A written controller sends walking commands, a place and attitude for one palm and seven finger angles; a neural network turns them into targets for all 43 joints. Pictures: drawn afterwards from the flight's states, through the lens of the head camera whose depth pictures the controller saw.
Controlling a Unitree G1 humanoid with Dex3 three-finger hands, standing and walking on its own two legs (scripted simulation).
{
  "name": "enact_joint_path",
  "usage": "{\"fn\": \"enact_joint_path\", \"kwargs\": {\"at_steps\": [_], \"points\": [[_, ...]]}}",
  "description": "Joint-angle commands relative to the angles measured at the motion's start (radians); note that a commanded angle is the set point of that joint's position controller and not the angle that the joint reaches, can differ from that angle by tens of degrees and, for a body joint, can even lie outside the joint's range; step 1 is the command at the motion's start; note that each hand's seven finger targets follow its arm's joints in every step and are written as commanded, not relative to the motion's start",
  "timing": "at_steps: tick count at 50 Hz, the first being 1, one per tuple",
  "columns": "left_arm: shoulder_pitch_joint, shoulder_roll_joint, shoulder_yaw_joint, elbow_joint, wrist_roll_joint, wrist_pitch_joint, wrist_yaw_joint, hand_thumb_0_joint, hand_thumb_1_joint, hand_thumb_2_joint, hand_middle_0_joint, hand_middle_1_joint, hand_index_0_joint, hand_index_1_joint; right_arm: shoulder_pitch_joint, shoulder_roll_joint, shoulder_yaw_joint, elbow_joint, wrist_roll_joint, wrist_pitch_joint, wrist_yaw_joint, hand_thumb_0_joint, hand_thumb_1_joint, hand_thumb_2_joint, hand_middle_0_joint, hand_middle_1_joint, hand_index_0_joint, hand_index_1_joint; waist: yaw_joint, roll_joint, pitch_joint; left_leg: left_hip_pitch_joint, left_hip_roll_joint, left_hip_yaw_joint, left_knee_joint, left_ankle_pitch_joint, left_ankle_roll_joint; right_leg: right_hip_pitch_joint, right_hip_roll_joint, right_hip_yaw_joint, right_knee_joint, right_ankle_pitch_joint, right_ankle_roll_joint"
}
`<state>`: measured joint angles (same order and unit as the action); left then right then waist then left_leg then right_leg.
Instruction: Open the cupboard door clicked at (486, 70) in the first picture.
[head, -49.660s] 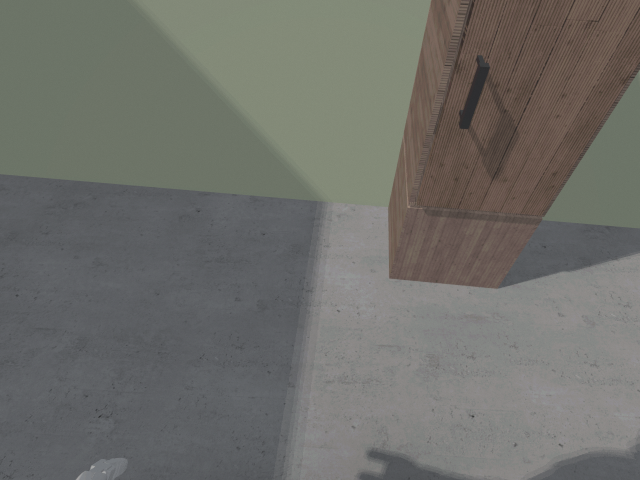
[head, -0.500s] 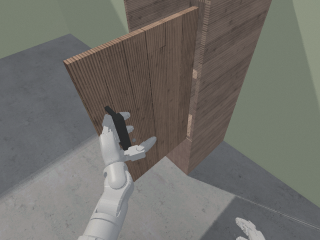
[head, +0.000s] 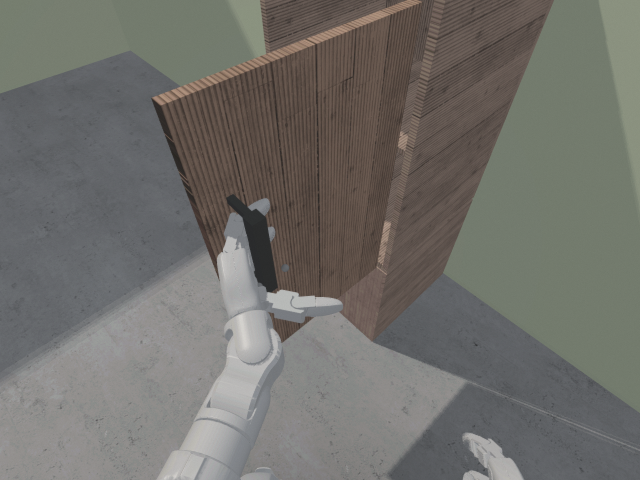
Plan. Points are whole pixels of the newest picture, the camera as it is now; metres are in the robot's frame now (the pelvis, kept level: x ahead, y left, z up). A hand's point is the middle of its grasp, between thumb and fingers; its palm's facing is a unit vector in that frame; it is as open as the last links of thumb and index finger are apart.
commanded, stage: slide the hand sideways off the handle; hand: left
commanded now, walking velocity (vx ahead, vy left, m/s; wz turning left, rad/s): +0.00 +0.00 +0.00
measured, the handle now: (252, 246) +0.39 +0.11 +0.08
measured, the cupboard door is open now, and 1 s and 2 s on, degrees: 88 90 90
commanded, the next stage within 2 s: draw the hand back to the body in 1.20 s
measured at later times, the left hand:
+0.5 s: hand (275, 298) +0.32 +0.07 +0.07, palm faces -0.13 -0.99 +0.01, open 16.3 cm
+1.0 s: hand (233, 328) +0.28 +0.12 +0.07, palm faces -0.08 -1.00 -0.02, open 16.2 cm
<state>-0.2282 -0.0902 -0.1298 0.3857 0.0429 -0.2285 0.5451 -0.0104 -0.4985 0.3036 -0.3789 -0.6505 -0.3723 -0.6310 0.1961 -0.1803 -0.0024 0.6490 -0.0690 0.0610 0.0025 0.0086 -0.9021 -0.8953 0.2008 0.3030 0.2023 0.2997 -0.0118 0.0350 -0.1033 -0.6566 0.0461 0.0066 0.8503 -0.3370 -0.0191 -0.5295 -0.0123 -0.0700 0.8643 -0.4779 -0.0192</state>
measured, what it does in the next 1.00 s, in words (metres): stands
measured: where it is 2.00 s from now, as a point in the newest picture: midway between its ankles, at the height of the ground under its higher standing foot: outside the picture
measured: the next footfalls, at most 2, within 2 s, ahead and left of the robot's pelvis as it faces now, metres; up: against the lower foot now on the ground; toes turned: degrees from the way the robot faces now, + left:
none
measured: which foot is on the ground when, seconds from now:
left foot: down 0.00-1.00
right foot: down 0.00-1.00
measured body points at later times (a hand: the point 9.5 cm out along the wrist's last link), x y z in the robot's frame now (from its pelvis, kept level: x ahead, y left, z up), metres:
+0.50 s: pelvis -0.01 +0.02 +0.00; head +0.02 +0.01 +0.45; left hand +0.32 +0.13 +0.08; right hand +0.13 -0.22 -0.10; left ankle +0.05 +0.13 -0.70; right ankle -0.02 -0.11 -0.70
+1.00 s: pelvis +0.01 -0.01 +0.00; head +0.04 -0.02 +0.45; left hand +0.27 +0.17 +0.08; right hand +0.20 -0.23 -0.08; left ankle +0.05 +0.13 -0.70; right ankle -0.02 -0.11 -0.70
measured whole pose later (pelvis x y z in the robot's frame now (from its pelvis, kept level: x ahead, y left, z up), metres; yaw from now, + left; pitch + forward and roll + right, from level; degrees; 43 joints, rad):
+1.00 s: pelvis +0.01 -0.01 +0.00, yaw +0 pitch +7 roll +0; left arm 0.19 0.15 0.00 0.04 -0.18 -0.26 -0.13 -0.01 -0.50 0.30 -0.18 -0.31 -0.17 -0.32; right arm 0.21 -0.22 0.02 0.52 0.01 -0.04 -0.02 0.01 -0.90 -0.90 0.20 0.30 0.20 0.30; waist 0.00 0.04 -0.09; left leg -0.60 0.05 0.01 0.83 -0.35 -0.03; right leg -0.48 -0.01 -0.07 0.85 -0.50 -0.03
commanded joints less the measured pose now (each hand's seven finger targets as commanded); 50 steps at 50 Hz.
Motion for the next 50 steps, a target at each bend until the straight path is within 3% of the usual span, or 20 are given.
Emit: {"fn": "enact_joint_path", "kwargs": {"at_steps": [1, 2, 3, 5, 7, 8, 10, 12, 15, 19, 20, 24, 26, 27, 29, 32, 34, 39, 42, 50], "points": [[-0.34, 0.042, -0.187, -0.17, 0.122, -0.073, -0.173, 0.0, -0.5, 0.3, -0.15, -0.3, -0.15, -0.3, -0.007, -0.128, -0.032, -0.11, 0.011, -0.038, -0.009, 0.0, -0.9, -0.9, 0.2, 0.3, 0.2, 0.3, -0.107, -0.14, -0.176, 0.257, -0.037, -0.011, -0.084, 0.11, 0.041, -0.07, 0.024, 0.042, -0.163, 0.274, 0.001], [-0.417, 0.11, -0.118, -0.225, 0.082, -0.116, -0.292, 0.0, -0.5, 0.3, -0.15, -0.3, -0.15, -0.3, 0.012, -0.135, -0.045, -0.143, 0.023, -0.037, -0.015, 0.0, -0.9, -0.9, 0.2, 0.3, 0.2, 0.3, -0.083, -0.107, -0.261, 0.273, -0.041, -0.011, -0.075, 0.144, 0.049, -0.042, 0.019, 0.045, -0.152, 0.331, -0.006], [-0.431, 0.13, -0.122, -0.258, 0.061, -0.15, -0.38, 0.0, -0.5, 0.3, -0.15, -0.3, -0.15, -0.3, -0.002, -0.13, -0.041, -0.154, 0.031, -0.046, -0.024, 0.0, -0.9, -0.9, 0.2, 0.3, 0.2, 0.3, -0.072, -0.041, -0.297, 0.313, -0.043, -0.009, -0.07, 0.163, 0.049, -0.039, 0.017, 0.051, -0.142, 0.355, -0.007], [-0.405, 0.136, -0.131, -0.216, -0.025, -0.163, -0.54, 0.0, -0.5, 0.3, -0.15, -0.3, -0.15, -0.3, -0.001, -0.137, -0.029, -0.169, 0.056, -0.063, -0.035, 0.0, -0.9, -0.9, 0.2, 0.3, 0.2, 0.3, -0.079, -0.029, -0.291, 0.35, -0.044, -0.022, -0.08, 0.138, 0.046, -0.052, 0.027, 0.038, -0.151, 0.319, -0.007], [-0.404, 0.091, -0.096, -0.189, -0.154, -0.137, -0.607, 0.0, -0.5, 0.3, -0.15, -0.3, -0.15, -0.3, -0.019, -0.137, -0.018, -0.179, 0.078, -0.083, -0.042, 0.0, -0.9, -0.9, 0.2, 0.3, 0.2, 0.3, -0.065, -0.019, -0.251, 0.357, -0.039, -0.034, -0.111, 0.088, 0.036, -0.06, 0.037, 0.019, -0.174, 0.249, -0.007], [-0.386, 0.074, -0.072, -0.152, -0.203, -0.119, -0.608, 0.0, -0.5, 0.3, -0.15, -0.3, -0.15, -0.3, -0.027, -0.136, -0.012, -0.177, 0.084, -0.092, -0.043, 0.0, -0.9, -0.9, 0.2, 0.3, 0.2, 0.3, -0.061, -0.054, -0.199, 0.328, -0.038, -0.037, -0.124, 0.05, 0.033, -0.069, 0.04, 0.008, -0.186, 0.215, -0.001], [-0.374, 0.108, 0.007, -0.13, -0.242, -0.096, -0.579, 0.0, -0.5, 0.3, -0.15, -0.3, -0.15, -0.3, -0.028, -0.147, -0.01, -0.173, 0.086, -0.107, -0.039, 0.0, -0.9, -0.9, 0.2, 0.3, 0.2, 0.3, -0.035, -0.097, -0.174, 0.29, -0.041, -0.04, -0.143, 0.013, 0.03, -0.057, 0.043, 0.0, -0.193, 0.17, 0.002], [-0.332, 0.146, 0.053, -0.161, -0.218, -0.107, -0.539, 0.0, -0.5, 0.3, -0.15, -0.3, -0.15, -0.3, -0.02, -0.149, -0.014, -0.183, 0.081, -0.118, -0.024, 0.0, -0.9, -0.9, 0.2, 0.3, 0.2, 0.3, -0.002, -0.065, -0.198, 0.293, -0.045, -0.037, -0.149, 0.032, 0.026, -0.037, 0.042, -0.003, -0.178, 0.172, -0.004], [-0.275, 0.151, 0.044, -0.202, -0.157, -0.139, -0.499, 0.0, -0.5, 0.3, -0.15, -0.3, -0.15, -0.3, -0.009, -0.144, -0.024, -0.196, 0.072, -0.126, 0.0, 0.0, -0.9, -0.9, 0.2, 0.3, 0.2, 0.3, -0.001, -0.048, -0.227, 0.308, -0.037, -0.034, -0.134, 0.07, 0.026, -0.05, 0.041, -0.001, -0.152, 0.194, -0.005], [-0.208, 0.166, 0.032, -0.266, -0.123, -0.154, -0.489, 0.0, -0.5, 0.3, -0.15, -0.3, -0.15, -0.3, -0.014, -0.145, -0.028, -0.226, 0.07, -0.121, 0.016, 0.0, -0.9, -0.9, 0.2, 0.3, 0.2, 0.3, 0.004, -0.055, -0.22, 0.287, -0.034, -0.024, -0.136, 0.063, 0.028, -0.034, 0.041, 0.005, -0.145, 0.191, -0.006], [-0.172, 0.177, 0.047, -0.284, -0.125, -0.151, -0.491, 0.0, -0.5, 0.3, -0.15, -0.3, -0.15, -0.3, -0.02, -0.145, -0.03, -0.233, 0.071, -0.121, 0.015, 0.0, -0.9, -0.9, 0.2, 0.3, 0.2, 0.3, 0.015, -0.036, -0.232, 0.292, -0.034, -0.017, -0.134, 0.065, 0.027, -0.028, 0.042, 0.008, -0.146, 0.193, -0.007], [-0.094, 0.208, 0.069, -0.336, -0.136, -0.127, -0.5, 0.0, -0.5, 0.3, -0.15, -0.3, -0.15, -0.3, -0.032, -0.143, -0.024, -0.248, 0.073, -0.113, 0.007, 0.0, -0.9, -0.9, 0.2, 0.3, 0.2, 0.3, 0.018, -0.062, -0.208, 0.275, -0.034, -0.008, -0.138, 0.077, 0.031, 0.001, 0.042, 0.015, -0.159, 0.217, -0.002], [-0.075, 0.2, 0.056, -0.382, -0.144, -0.122, -0.511, 0.0, -0.5, 0.3, -0.15, -0.3, -0.15, -0.3, -0.038, -0.141, -0.021, -0.252, 0.076, -0.117, 0.002, 0.0, -0.9, -0.9, 0.2, 0.3, 0.2, 0.3, 0.011, -0.046, -0.197, 0.285, -0.033, -0.008, -0.138, 0.079, 0.031, -0.004, 0.043, 0.014, -0.162, 0.219, -0.001], [-0.064, 0.212, 0.06, -0.4, -0.146, -0.121, -0.516, 0.0, -0.5, 0.3, -0.15, -0.3, -0.15, -0.3, -0.038, -0.144, -0.023, -0.253, 0.077, -0.118, -0.001, 0.0, -0.9, -0.9, 0.2, 0.3, 0.2, 0.3, 0.004, -0.077, -0.202, 0.285, -0.032, -0.01, -0.135, 0.085, 0.034, 0.004, 0.044, 0.016, -0.167, 0.222, 0.0], [-0.03, 0.198, 0.045, -0.444, -0.154, -0.125, -0.529, 0.0, -0.5, 0.3, -0.15, -0.3, -0.15, -0.3, -0.041, -0.139, -0.021, -0.255, 0.079, -0.126, -0.004, 0.0, -0.9, -0.9, 0.2, 0.3, 0.2, 0.3, 0.003, -0.049, -0.2, 0.293, -0.034, -0.008, -0.131, 0.1, 0.033, 0.004, 0.042, 0.016, -0.162, 0.246, 0.002], [0.028, 0.24, 0.082, -0.453, -0.166, -0.119, -0.548, 0.0, -0.5, 0.3, -0.15, -0.3, -0.15, -0.3, -0.043, -0.145, -0.02, -0.249, 0.08, -0.133, -0.011, 0.0, -0.9, -0.9, 0.2, 0.3, 0.2, 0.3, 0.003, -0.065, -0.182, 0.28, -0.035, -0.011, -0.128, 0.104, 0.034, 0.009, 0.043, 0.018, -0.166, 0.254, 0.003], [0.05, 0.23, 0.072, -0.472, -0.172, -0.115, -0.564, 0.0, -0.5, 0.3, -0.15, -0.3, -0.15, -0.3, -0.048, -0.14, -0.018, -0.254, 0.081, -0.138, -0.014, 0.0, -0.9, -0.9, 0.2, 0.3, 0.2, 0.3, 0.001, -0.045, -0.18, 0.282, -0.04, -0.008, -0.121, 0.108, 0.035, 0.004, 0.04, 0.021, -0.165, 0.27, 0.005], [0.112, 0.278, 0.127, -0.498, -0.196, -0.105, -0.604, 0.0, -0.5, 0.3, -0.15, -0.3, -0.15, -0.3, -0.048, -0.142, -0.017, -0.253, 0.081, -0.148, -0.025, 0.0, -0.9, -0.9, 0.2, 0.3, 0.2, 0.3, 0.005, -0.067, -0.19, 0.275, -0.047, -0.008, -0.107, 0.137, 0.037, 0.03, 0.036, 0.026, -0.162, 0.323, 0.009], [0.206, 0.305, 0.169, -0.522, -0.217, -0.101, -0.629, 0.0, -0.5, 0.3, -0.15, -0.3, -0.15, -0.3, -0.046, -0.142, -0.018, -0.261, 0.081, -0.151, -0.028, 0.0, -0.9, -0.9, 0.2, 0.3, 0.2, 0.3, 0.021, -0.058, -0.202, 0.273, -0.051, 0.001, -0.099, 0.179, 0.038, 0.065, 0.035, 0.032, -0.16, 0.383, 0.01], [0.361, 0.355, 0.242, -0.597, -0.26, -0.112, -0.698, 0.0, -0.5, 0.3, -0.15, -0.3, -0.15, -0.3, -0.045, -0.143, -0.021, -0.279, 0.084, -0.162, -0.036, 0.0, -0.9, -0.9, 0.2, 0.3, 0.2, 0.3, 0.022, -0.046, -0.204, 0.258, -0.057, 0.006, -0.07, 0.234, 0.037, 0.094, 0.024, 0.046, -0.138, 0.536, 0.024]]}}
